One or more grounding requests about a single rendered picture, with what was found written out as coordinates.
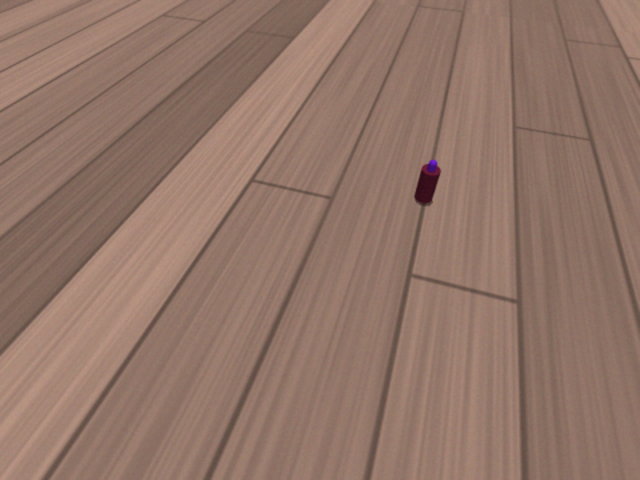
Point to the bottle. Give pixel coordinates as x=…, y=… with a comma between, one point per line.
x=427, y=182

